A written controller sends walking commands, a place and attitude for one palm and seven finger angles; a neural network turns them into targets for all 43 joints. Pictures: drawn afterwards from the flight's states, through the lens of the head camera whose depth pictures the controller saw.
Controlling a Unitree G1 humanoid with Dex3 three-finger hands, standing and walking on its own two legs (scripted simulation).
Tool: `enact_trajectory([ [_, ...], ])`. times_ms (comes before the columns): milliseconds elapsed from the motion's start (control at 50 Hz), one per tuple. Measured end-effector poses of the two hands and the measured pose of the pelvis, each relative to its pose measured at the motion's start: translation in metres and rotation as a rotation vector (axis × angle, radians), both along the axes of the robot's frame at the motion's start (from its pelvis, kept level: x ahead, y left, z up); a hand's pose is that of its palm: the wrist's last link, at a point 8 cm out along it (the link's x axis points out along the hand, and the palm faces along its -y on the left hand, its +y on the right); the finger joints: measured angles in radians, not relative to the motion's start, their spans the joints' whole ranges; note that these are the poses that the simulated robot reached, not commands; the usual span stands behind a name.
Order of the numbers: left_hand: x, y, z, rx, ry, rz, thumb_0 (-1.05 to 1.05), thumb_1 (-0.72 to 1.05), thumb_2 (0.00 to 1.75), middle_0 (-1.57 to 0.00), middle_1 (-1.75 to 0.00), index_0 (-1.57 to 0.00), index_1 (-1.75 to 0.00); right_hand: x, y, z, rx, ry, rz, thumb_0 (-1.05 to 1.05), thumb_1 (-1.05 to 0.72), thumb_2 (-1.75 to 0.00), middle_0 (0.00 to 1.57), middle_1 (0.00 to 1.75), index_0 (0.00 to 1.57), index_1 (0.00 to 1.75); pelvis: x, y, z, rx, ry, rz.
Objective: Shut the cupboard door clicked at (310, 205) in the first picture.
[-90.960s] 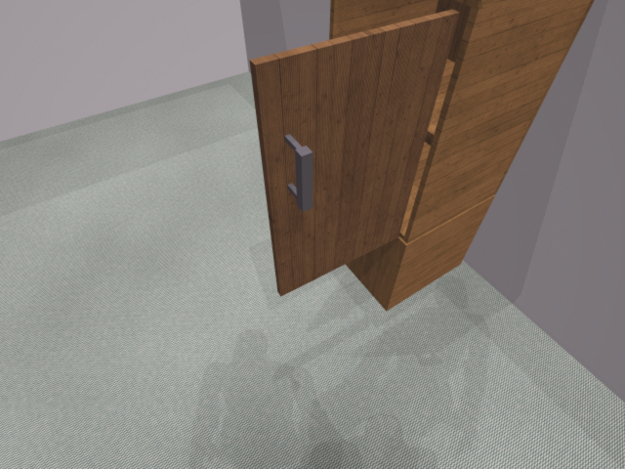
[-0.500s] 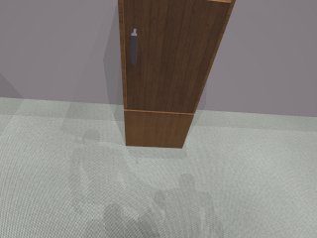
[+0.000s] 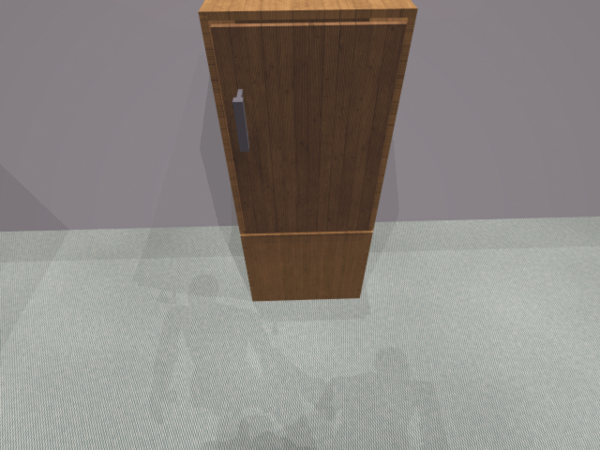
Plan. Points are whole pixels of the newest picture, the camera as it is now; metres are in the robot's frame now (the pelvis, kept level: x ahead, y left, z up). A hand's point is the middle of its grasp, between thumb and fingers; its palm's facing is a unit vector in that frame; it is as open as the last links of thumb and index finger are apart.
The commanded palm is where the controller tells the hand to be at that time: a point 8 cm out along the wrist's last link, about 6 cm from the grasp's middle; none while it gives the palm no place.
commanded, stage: let the arm hang, fingers relaxed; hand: left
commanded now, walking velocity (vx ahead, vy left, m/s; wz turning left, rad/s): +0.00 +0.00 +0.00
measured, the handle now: (242, 120) +0.76 +0.18 +0.06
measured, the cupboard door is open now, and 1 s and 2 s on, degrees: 0 0 0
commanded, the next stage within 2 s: look to check the result in 0.20 s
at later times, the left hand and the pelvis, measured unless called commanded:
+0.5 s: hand out of the picture +0.05 +0.19 -0.17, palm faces +0.01 -0.96 -0.26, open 7.4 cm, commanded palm none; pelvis +0.03 -0.01 +0.00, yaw +0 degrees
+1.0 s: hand out of the picture +0.04 +0.18 -0.17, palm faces +0.01 -0.97 -0.23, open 7.4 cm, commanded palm none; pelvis +0.03 -0.02 +0.00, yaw -1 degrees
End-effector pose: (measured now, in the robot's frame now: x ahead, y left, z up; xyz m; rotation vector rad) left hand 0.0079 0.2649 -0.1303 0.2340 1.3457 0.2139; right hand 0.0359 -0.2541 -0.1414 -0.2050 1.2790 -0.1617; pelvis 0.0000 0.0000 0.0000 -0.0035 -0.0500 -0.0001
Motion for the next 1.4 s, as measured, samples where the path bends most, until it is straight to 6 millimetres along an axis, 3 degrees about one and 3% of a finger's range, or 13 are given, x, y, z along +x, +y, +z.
enact_trajectory([
  [140, 0.042, -0.023, -0.005, -0.055, -0.065, -0.038, 0.00, 0.91, 0.90, -0.20, -0.30, -0.21, -0.30, 0.002, -0.011, 0.006, -0.027, 0.017, -0.010, 0.01, -0.91, -0.90, 0.20, 0.30, 0.20, 0.30, 0.008, -0.005, 0.001, 0.002, 0.009, -0.003],
  [260, 0.055, -0.031, -0.006, -0.067, -0.065, -0.044, 0.00, 0.90, 0.90, -0.20, -0.30, -0.21, -0.30, 0.001, -0.013, 0.006, -0.028, 0.043, -0.017, 0.01, -0.91, -0.90, 0.20, 0.30, 0.20, 0.30, 0.016, -0.008, 0.002, 0.003, 0.014, -0.005],
  [560, 0.037, -0.023, -0.002, -0.018, 0.015, -0.005, 0.00, 0.91, 0.90, -0.20, -0.30, -0.21, -0.30, 0.021, -0.007, 0.001, 0.005, 0.049, -0.008, 0.01, -0.91, -0.90, 0.20, 0.30, 0.20, 0.30, 0.029, -0.014, 0.003, 0.005, 0.015, -0.008],
  [800, 0.028, -0.032, -0.006, -0.038, 0.037, 0.004, 0.00, 0.91, 0.90, -0.20, -0.30, -0.20, -0.30, 0.033, -0.011, 0.004, -0.007, 0.027, -0.002, 0.01, -0.91, -0.90, 0.20, 0.30, 0.20, 0.30, 0.033, -0.016, 0.003, 0.005, 0.011, -0.012],
  [1020, 0.031, -0.039, -0.009, -0.062, 0.033, -0.003, 0.00, 0.91, 0.90, -0.20, -0.30, -0.21, -0.30, 0.024, -0.011, 0.006, -0.014, 0.044, -0.015, 0.01, -0.91, -0.90, 0.20, 0.30, 0.20, 0.30, 0.033, -0.016, 0.003, 0.004, 0.009, -0.015],
  [1400, 0.031, -0.033, -0.007, -0.049, 0.039, -0.006, 0.00, 0.91, 0.90, -0.20, -0.30, -0.20, -0.30, 0.004, 0.000, 0.001, 0.010, 0.091, -0.033, 0.01, -0.91, -0.90, 0.20, 0.30, 0.20, 0.30, 0.033, -0.013, 0.003, 0.005, 0.010, -0.016],
])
